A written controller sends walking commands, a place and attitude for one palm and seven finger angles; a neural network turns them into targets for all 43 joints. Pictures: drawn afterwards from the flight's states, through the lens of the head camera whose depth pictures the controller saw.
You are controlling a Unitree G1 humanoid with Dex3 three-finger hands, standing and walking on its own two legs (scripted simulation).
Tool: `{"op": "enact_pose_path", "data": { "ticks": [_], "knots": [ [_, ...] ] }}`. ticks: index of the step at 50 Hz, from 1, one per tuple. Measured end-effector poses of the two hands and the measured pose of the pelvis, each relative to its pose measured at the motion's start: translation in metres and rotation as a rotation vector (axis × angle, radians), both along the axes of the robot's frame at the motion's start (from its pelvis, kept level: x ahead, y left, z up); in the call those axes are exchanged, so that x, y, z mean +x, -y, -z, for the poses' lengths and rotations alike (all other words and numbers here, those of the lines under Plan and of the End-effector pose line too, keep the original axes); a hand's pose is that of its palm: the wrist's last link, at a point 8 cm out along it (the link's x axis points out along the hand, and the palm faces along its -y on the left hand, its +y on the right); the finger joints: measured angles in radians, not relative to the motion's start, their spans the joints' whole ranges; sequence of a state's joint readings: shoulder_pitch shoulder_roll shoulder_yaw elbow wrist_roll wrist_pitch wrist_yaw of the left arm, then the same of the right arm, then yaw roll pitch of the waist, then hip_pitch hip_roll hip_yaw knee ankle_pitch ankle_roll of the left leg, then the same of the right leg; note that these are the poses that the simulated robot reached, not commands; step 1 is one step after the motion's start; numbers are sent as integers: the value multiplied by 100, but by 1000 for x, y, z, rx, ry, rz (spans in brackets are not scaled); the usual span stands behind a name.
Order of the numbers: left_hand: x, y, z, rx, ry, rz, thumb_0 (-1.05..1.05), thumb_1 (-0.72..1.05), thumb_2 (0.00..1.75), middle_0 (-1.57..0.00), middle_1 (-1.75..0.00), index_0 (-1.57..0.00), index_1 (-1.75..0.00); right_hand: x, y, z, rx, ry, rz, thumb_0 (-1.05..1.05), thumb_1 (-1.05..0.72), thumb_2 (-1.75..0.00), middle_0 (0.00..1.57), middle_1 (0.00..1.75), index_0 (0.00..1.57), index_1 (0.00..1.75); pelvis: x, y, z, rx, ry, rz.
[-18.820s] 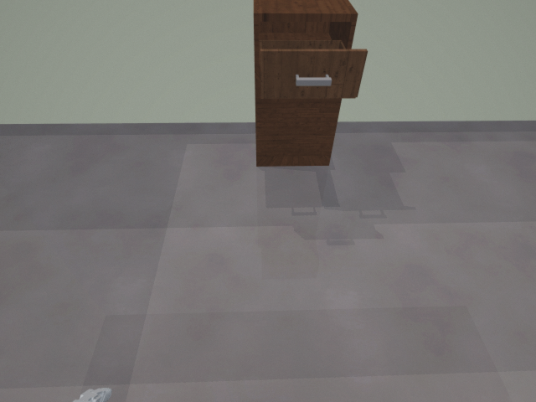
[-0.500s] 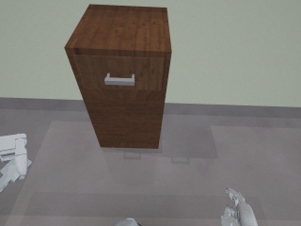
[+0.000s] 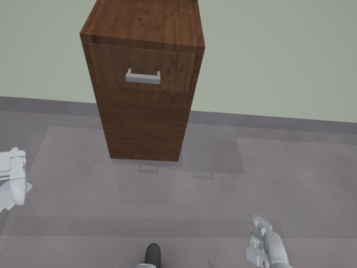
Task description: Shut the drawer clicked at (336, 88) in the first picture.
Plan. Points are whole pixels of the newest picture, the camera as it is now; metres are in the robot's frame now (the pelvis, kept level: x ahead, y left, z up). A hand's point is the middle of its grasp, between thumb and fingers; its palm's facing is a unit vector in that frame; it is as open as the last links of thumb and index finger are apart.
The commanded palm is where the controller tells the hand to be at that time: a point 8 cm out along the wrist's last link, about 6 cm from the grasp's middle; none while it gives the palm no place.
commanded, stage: stop stepping back and stand still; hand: left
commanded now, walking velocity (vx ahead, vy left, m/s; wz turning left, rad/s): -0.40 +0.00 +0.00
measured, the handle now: (143, 75) +0.77 +0.20 -0.07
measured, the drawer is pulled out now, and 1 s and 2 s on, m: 0.00 0.00 0.00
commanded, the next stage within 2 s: let the arm hang, fingers relaxed in 1.12 s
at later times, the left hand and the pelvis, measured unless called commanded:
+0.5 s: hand out of the picture +0.16 +0.28 +0.16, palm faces +0.36 -0.90 -0.27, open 3.2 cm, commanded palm +0.07 +0.32 +0.18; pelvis -0.07 +0.05 -0.02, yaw -3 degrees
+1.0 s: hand out of the picture +0.09 +0.33 +0.16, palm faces +0.42 -0.86 -0.29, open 3.2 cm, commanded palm +0.02 +0.38 +0.18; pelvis -0.11 +0.10 -0.01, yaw +0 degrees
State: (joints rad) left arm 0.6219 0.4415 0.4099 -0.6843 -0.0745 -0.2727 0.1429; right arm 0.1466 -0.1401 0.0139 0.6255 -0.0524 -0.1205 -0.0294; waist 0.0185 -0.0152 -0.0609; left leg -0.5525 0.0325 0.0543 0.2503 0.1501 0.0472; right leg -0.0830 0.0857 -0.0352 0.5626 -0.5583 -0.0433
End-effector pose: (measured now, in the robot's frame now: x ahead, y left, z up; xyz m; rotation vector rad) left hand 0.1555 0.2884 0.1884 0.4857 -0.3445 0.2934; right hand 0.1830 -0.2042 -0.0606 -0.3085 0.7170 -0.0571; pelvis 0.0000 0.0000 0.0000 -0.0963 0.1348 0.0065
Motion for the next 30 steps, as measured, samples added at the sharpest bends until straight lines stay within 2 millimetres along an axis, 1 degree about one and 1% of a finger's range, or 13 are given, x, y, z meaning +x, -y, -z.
{"op": "enact_pose_path", "data": {
  "ticks": [2,4,6,8,10,13,15,17,20,21,24,27,30],
  "knots": [
    [-8,9,3,21,-1,37,1,89,90,-141,-160,-140,-160,-8,0,7,18,19,-10,1,-91,-90,21,30,20,31,-18,2,7,21,7,25],
    [-16,20,4,53,17,89,1,89,90,-141,-160,-140,-160,-23,3,18,33,26,4,1,-90,-90,21,30,20,31,-37,3,17,31,36,48],
    [-25,24,-2,67,36,127,1,88,90,-141,-160,-140,-160,-45,6,24,36,-10,44,1,-91,-90,21,30,20,31,-44,0,16,14,72,42],
    [-35,23,-8,82,61,146,1,88,90,-141,-159,-140,-160,-69,10,26,40,-35,95,1,-91,-90,21,30,20,31,-45,-1,17,25,106,51],
    [-43,17,-7,88,67,141,1,88,90,-141,-159,-141,-160,-91,17,30,31,-34,149,1,-91,-90,21,30,20,31,-44,-5,22,29,140,53],
    [-52,2,2,57,55,83,1,88,90,-141,-159,-141,-160,-119,28,36,2,-40,211,2,-91,-90,21,30,20,31,-49,-11,26,23,169,19],
    [-58,-11,9,22,52,34,0,88,90,-141,-159,-141,-160,-135,33,38,-19,-61,237,2,-91,-90,21,30,20,30,-53,-14,28,22,182,15],
    [-63,-22,18,-13,62,-2,1,88,90,-141,-159,-141,-160,-148,37,40,-47,-87,267,2,-91,-90,21,30,20,30,-50,-19,29,27,191,47],
    [-57,-34,27,-67,111,-17,1,88,90,-141,-160,-141,-160,-158,38,37,-90,-99,297,2,-91,-90,20,30,20,30,-42,-29,32,28,182,54],
    [-52,-36,30,-86,129,-13,1,88,90,-142,-160,-141,-160,-159,37,36,-103,-96,297,2,-91,-90,20,30,20,30,-44,-33,34,37,178,39],
    [-36,-38,28,-119,125,16,1,89,90,-142,-160,-141,-160,-157,21,26,-99,-53,263,2,-91,-90,20,30,20,30,-64,-45,29,43,197,46],
    [-37,-31,4,-50,123,106,1,89,90,-141,-160,-141,-160,-156,-5,9,-40,-5,219,2,-91,-90,20,30,20,30,-82,-49,14,38,198,64],
    [-56,-25,-22,43,99,176,1,89,90,-141,-160,-140,-160,-156,-27,-7,21,24,193,2,-91,-90,20,30,20,30,-90,-53,-2,23,176,84]
  ]
}}
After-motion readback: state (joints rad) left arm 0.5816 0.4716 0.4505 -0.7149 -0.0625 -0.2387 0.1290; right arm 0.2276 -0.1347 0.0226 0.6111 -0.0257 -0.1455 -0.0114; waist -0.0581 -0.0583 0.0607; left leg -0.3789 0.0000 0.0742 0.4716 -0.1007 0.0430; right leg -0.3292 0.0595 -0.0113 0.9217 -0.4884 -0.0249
